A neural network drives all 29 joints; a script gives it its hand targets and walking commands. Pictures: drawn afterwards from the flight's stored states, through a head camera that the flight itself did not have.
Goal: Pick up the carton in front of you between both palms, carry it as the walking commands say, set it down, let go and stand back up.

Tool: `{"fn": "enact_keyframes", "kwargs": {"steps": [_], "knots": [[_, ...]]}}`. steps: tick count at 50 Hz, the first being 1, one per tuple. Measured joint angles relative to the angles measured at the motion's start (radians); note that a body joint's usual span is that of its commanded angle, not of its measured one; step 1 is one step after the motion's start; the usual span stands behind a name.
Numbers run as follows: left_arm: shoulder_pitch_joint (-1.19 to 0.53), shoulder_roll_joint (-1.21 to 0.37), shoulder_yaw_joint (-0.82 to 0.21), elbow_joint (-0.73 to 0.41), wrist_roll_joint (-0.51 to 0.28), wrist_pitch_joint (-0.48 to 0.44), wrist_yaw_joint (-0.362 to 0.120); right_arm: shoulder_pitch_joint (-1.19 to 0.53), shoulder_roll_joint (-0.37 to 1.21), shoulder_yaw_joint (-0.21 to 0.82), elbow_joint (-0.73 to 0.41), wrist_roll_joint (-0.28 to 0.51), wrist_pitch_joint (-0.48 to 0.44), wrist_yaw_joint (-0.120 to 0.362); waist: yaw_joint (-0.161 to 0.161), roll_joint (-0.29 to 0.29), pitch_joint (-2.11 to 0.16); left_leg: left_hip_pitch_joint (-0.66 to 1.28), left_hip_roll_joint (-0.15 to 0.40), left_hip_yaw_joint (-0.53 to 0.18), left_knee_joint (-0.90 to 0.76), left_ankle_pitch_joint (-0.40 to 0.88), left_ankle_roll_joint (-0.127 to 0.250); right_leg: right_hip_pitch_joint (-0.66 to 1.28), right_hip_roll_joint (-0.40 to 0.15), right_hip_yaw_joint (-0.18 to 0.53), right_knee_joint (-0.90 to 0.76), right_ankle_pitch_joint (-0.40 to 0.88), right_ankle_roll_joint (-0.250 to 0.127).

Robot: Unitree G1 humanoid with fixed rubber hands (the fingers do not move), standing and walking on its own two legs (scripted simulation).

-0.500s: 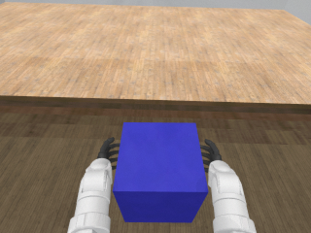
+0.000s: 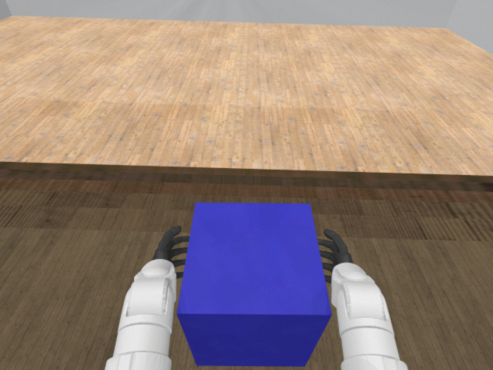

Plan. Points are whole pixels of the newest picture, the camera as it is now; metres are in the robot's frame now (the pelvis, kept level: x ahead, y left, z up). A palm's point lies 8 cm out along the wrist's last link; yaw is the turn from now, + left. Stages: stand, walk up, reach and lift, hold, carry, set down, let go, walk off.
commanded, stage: reach and lift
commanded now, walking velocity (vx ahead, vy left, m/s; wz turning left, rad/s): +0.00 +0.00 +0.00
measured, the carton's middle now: (251, 287) +0.30 +0.00 -0.04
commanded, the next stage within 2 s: hold in 0.06 s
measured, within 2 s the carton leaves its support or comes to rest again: neither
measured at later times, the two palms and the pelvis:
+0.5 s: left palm (160, 268) +0.28 +0.15 +0.05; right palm (345, 272) +0.28 -0.15 +0.05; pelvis -0.01 +0.00 +0.00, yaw +0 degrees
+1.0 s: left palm (161, 265) +0.28 +0.15 +0.05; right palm (345, 269) +0.28 -0.15 +0.05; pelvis -0.01 +0.00 +0.00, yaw +0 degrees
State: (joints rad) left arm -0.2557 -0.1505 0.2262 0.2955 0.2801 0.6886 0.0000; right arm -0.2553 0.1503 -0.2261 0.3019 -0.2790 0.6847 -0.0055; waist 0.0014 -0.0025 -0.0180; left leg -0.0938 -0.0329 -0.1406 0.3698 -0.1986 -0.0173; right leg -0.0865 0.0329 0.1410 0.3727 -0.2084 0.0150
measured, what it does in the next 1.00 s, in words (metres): stands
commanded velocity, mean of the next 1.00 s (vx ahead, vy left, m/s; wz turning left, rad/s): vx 0.00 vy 0.00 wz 0.00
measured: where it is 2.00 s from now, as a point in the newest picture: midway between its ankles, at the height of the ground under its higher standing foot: outside the picture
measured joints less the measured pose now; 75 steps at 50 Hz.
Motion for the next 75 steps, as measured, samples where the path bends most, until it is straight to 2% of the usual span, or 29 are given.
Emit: {"fn": "enact_keyframes", "kwargs": {"steps": [10, 17, 33, 66, 68, 72, 75], "knots": [[0.018, 0.004, -0.025, -0.074, -0.023, 0.048, 0.006, 0.017, -0.004, 0.025, -0.073, 0.02, 0.047, -0.005, -0.002, 0.0, -0.001, 0.032, 0.0, 0.001, -0.022, 0.011, 0.001, 0.032, -0.003, 0.0, -0.021, 0.011, 0.001], [-0.019, -0.004, 0.002, -0.042, 0.003, 0.076, -0.005, -0.018, 0.004, -0.006, -0.044, -0.005, 0.077, 0.008, -0.001, 0.0, 0.011, 0.046, 0.0, 0.003, -0.016, 0.014, 0.001, 0.045, -0.003, -0.001, -0.015, 0.013, 0.001], [-0.052, -0.013, 0.033, -0.025, 0.016, 0.066, -0.012, -0.052, 0.013, -0.035, -0.026, -0.02, 0.066, 0.015, -0.001, 0.001, 0.024, 0.027, 0.0, 0.006, 0.004, 0.012, 0.0, 0.026, -0.001, -0.004, 0.006, 0.012, 0.001], [-0.012, -0.003, -0.005, -0.058, 0.002, 0.078, -0.005, -0.013, 0.003, 0.004, -0.058, -0.007, 0.08, 0.008, 0.0, 0.001, 0.02, 0.048, 0.002, 0.011, -0.023, 0.016, 0.002, 0.046, -0.004, -0.008, -0.02, 0.015, 0.0], [-0.014, -0.003, -0.005, -0.06, 0.0, 0.08, -0.004, -0.014, 0.003, 0.003, -0.062, -0.005, 0.082, 0.008, 0.0, 0.001, -0.008, -0.002, 0.003, 0.016, 0.017, -0.002, 0.001, -0.003, -0.004, -0.015, 0.018, -0.002, 0.001], [0.01, 0.002, -0.032, -0.11, -0.026, 0.096, 0.008, 0.013, -0.003, 0.025, -0.116, 0.024, 0.097, -0.004, -0.002, 0.0, -0.068, -0.102, 0.025, 0.059, 0.109, -0.139, 0.002, -0.096, -0.022, -0.059, 0.095, -0.124, -0.001], [0.026, 0.006, -0.058, -0.193, -0.057, 0.13, 0.024, 0.031, -0.008, 0.043, -0.201, 0.057, 0.131, -0.017, -0.004, 0.0, -0.093, -0.158, 0.041, 0.088, 0.161, -0.143, 0.002, -0.142, -0.034, -0.084, 0.126, -0.1, -0.001]]}}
